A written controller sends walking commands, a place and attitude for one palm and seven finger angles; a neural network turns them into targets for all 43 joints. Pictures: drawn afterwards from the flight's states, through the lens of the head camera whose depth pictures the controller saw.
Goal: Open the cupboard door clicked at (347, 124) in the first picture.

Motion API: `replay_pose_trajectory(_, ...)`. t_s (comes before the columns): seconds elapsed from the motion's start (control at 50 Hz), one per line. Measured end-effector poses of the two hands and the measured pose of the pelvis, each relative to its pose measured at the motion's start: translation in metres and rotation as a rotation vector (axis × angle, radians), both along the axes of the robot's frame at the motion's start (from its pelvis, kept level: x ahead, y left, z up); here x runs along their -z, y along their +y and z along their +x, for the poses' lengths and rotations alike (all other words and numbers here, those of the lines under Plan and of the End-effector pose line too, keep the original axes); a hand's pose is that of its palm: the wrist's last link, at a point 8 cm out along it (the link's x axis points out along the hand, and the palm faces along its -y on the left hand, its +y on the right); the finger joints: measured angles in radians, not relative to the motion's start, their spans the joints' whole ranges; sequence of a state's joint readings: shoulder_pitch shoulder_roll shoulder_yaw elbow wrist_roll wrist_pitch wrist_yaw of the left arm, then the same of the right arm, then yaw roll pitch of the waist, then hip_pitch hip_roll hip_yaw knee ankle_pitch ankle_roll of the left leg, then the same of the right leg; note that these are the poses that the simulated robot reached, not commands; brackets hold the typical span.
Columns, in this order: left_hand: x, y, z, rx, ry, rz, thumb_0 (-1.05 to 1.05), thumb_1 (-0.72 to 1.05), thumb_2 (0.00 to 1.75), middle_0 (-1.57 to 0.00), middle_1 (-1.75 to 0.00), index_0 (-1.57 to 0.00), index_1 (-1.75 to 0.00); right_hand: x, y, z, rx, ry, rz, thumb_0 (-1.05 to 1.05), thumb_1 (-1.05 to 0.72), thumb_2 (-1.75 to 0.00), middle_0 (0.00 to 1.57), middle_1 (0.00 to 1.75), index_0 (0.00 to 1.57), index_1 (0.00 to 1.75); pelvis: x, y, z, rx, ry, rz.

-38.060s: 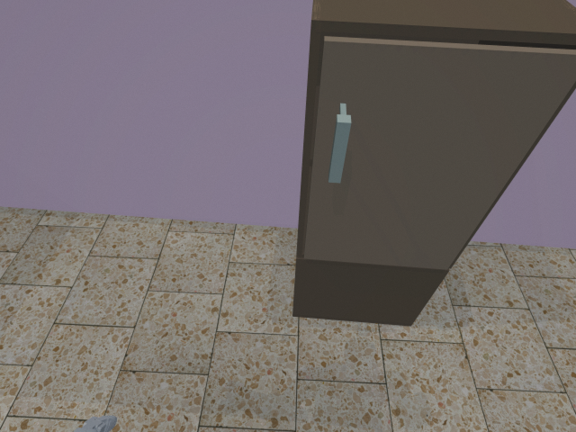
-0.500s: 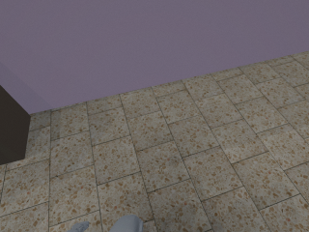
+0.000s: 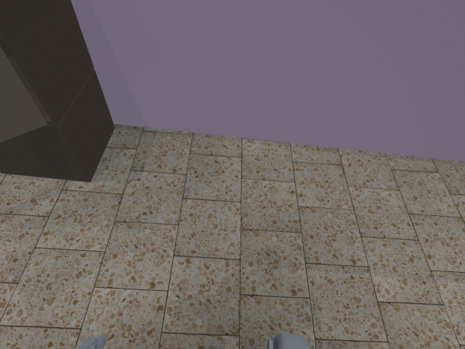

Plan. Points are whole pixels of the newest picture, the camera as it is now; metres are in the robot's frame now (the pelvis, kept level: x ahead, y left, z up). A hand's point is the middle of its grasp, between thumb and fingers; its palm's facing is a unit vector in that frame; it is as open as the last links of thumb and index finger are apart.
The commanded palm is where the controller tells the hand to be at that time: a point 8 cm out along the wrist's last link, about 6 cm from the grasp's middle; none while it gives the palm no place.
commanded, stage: turn to face it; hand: left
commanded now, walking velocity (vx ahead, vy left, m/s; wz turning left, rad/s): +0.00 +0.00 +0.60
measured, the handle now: out of the picture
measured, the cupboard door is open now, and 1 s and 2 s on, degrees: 44 44 44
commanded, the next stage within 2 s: take the last steps up to it in 1.26 s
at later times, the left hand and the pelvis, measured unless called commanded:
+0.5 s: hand out of the picture +0.03 +0.16 -0.16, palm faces +0.31 -0.92 -0.23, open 7.4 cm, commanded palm none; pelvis +0.01 -0.04 +0.00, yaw +20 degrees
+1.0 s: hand out of the picture -0.04 +0.24 -0.17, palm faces +0.56 -0.79 -0.22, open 7.4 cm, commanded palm none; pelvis +0.00 +0.02 +0.00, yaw +34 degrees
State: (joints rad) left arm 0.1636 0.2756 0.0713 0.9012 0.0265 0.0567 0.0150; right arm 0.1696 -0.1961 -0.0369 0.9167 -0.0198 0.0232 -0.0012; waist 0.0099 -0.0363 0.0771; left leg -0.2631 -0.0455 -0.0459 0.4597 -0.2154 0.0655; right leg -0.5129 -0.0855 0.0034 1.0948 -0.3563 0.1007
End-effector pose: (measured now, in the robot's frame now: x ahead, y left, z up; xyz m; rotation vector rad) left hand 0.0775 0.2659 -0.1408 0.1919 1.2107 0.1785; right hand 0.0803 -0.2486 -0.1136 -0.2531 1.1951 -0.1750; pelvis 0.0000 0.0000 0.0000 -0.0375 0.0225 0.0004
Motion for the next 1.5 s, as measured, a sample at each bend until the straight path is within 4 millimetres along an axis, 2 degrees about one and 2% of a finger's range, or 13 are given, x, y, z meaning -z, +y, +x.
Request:
replay_pose_trajectory(0.12,-0.01,-0.011,0.016,-0.027,-0.061,0.012,0.0,0.91,0.9,-0.2,-0.3,-0.2,-0.3,0.01,-0.005,-0.014,-0.016,0.071,0.028,0.0,-0.91,-0.89,0.21,0.3,0.2,0.3,0.0,-0.01,0.002,-0.07,0.006,0.002)
replay_pose_trajectory(0.24,-0.016,-0.036,0.02,-0.068,-0.125,0.037,0.0,0.91,0.9,-0.2,-0.3,-0.2,-0.3,0.032,-0.028,-0.017,-0.037,0.135,0.058,0.0,-0.91,-0.89,0.21,0.3,0.2,0.3,0.009,-0.034,0.006,-0.148,0.016,0.032)
replay_pose_trajectory(0.34,-0.021,-0.053,-0.008,-0.126,-0.1,0.049,0.0,0.91,0.9,-0.2,-0.3,-0.2,-0.3,0.039,-0.043,0.002,-0.093,0.15,0.064,0.0,-0.91,-0.89,0.2,0.3,0.2,0.3,0.008,-0.044,0.006,-0.221,-0.007,0.043)
replay_pose_trajectory(0.44,-0.017,-0.064,-0.046,-0.22,-0.049,0.018,0.0,0.9,0.9,-0.2,-0.3,-0.2,-0.3,0.031,-0.041,0.031,-0.17,0.144,0.053,0.0,-0.91,-0.89,0.2,0.3,0.19,0.3,0.003,-0.046,0.009,-0.298,-0.015,0.059)
replay_pose_trajectory(0.54,-0.005,-0.062,-0.093,-0.331,0.006,-0.013,0.0,0.91,0.9,-0.2,-0.3,-0.2,-0.3,0.023,-0.017,0.074,-0.289,0.107,0.028,0.0,-0.91,-0.89,0.2,0.3,0.19,0.3,0.004,-0.038,0.008,-0.368,-0.014,0.063)
replay_pose_trajectory(0.66,0.025,-0.038,-0.16,-0.463,0.095,-0.045,0.0,0.91,0.9,-0.2,-0.3,-0.2,-0.3,0.018,0.042,0.131,-0.451,-0.024,-0.001,0.0,-0.91,-0.9,0.2,0.3,0.19,0.3,0.022,-0.01,0.002,-0.448,-0.006,0.042)
replay_pose_trajectory(0.74,0.027,-0.018,-0.185,-0.526,0.15,-0.042,0.0,0.91,0.9,-0.2,-0.3,-0.2,-0.3,0.006,0.077,0.143,-0.523,-0.084,-0.007,0.0,-0.91,-0.89,0.2,0.3,0.19,0.3,0.018,0.003,-0.002,-0.483,-0.005,0.026)
replay_pose_trajectory(0.86,0.01,0.005,-0.176,-0.564,0.068,-0.025,0.0,0.91,0.9,-0.2,-0.3,-0.2,-0.3,-0.005,0.104,0.135,-0.575,-0.058,-0.006,0.0,-0.91,-0.89,0.2,0.3,0.2,0.3,0.002,0.015,-0.003,-0.535,-0.004,-0.002)
replay_pose_trajectory(0.96,0.001,0.012,-0.16,-0.577,0.009,-0.016,0.0,0.91,0.9,-0.19,-0.3,-0.2,-0.3,-0.001,0.11,0.119,-0.582,-0.007,0.013,0.0,-0.91,-0.89,0.2,0.3,0.2,0.3,-0.002,0.02,0.0,-0.571,-0.008,-0.005)
replay_pose_trajectory(1.12,-0.005,0.002,-0.128,-0.585,-0.04,-0.014,0.0,0.91,0.9,-0.2,-0.3,-0.2,-0.3,0.015,0.088,0.094,-0.56,0.115,0.018,0.0,-0.91,-0.89,0.21,0.3,0.2,0.3,-0.001,0.012,0.012,-0.625,0.0,0.009)
replay_pose_trajectory(1.24,-0.007,-0.018,-0.11,-0.603,-0.076,0.022,0.0,0.91,0.9,-0.2,-0.3,-0.2,-0.3,0.038,0.061,0.094,-0.548,0.191,0.032,0.0,-0.91,-0.89,0.2,0.3,0.2,0.3,0.01,-0.004,0.028,-0.655,0.023,0.044)
replay_pose_trajectory(1.38,-0.011,-0.055,-0.131,-0.665,-0.024,0.003,0.0,0.91,0.9,-0.2,-0.3,-0.2,-0.3,0.04,0.057,0.118,-0.585,0.208,0.029,0.0,-0.91,-0.89,0.2,0.3,0.19,0.3,0.005,-0.012,0.033,-0.721,-0.009,0.056)
replay_pose_trajectory(1.5,-0.007,-0.075,-0.175,-0.78,0.019,-0.026,0.0,0.92,0.9,-0.2,-0.3,-0.2,-0.3,0.03,0.083,0.144,-0.684,0.182,0.017,0.0,-0.91,-0.89,0.2,0.3,0.19,0.3,0.001,-0.006,0.033,-0.777,-0.01,0.061)
